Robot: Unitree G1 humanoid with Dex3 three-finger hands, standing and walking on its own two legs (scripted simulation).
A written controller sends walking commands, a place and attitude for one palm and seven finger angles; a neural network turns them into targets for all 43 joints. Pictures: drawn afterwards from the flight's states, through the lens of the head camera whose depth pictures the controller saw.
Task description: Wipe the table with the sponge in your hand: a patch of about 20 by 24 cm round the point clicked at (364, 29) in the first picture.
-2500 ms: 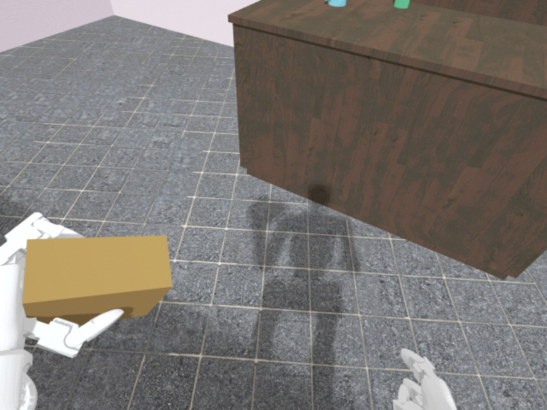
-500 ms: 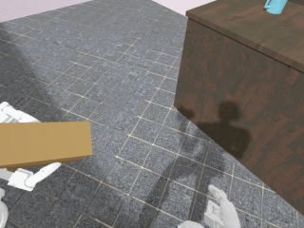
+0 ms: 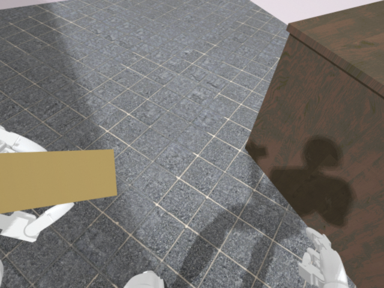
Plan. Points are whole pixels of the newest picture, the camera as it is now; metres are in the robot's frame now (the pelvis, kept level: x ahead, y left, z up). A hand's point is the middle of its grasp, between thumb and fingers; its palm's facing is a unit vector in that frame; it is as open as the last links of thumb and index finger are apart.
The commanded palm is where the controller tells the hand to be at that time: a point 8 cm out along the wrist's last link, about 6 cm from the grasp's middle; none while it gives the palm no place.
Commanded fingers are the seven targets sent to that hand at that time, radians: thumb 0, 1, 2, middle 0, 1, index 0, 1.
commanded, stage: walk to a spot facing it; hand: left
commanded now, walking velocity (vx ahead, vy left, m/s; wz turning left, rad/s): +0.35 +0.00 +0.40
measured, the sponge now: (69, 178) +0.23 +0.19 +0.18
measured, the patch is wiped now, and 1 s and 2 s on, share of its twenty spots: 0.00 0.00 0.00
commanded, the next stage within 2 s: none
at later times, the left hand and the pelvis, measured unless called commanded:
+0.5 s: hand (51, 158) +0.25 +0.22 +0.20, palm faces +0.61 -0.68 -0.42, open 10.2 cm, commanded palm +0.19 +0.25 +0.20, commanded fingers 0.00 0.10 1.30 -1.20 -1.60 -1.20 -1.60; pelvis +0.11 -0.06 +0.02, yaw +16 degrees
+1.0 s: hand (31, 154) +0.25 +0.24 +0.21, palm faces +0.77 -0.43 -0.47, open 10.2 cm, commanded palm +0.20 +0.25 +0.20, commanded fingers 0.00 0.10 1.30 -1.20 -1.60 -1.20 -1.60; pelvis +0.20 -0.07 +0.01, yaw +31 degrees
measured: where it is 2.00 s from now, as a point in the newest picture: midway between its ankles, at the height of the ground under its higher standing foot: outside the picture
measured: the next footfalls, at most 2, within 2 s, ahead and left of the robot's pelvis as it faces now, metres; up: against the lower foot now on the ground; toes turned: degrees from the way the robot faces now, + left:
right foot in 0.32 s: +0.15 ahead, -0.17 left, +0.00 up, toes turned +0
left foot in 0.66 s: +0.21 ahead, +0.11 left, +0.00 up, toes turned +30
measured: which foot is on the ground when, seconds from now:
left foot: down 0.00-0.32, up 0.34-0.64, down 0.66-0.98, up 1.00-1.00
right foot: up 0.00-0.30, down 0.32-0.66, up 0.68-0.98, down 1.00-1.00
